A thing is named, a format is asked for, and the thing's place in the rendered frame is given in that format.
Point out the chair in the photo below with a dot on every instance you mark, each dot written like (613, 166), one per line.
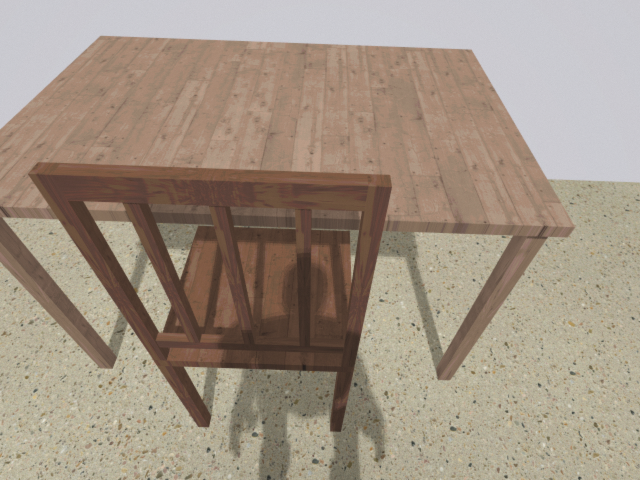
(248, 298)

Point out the table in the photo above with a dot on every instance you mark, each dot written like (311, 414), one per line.
(428, 117)

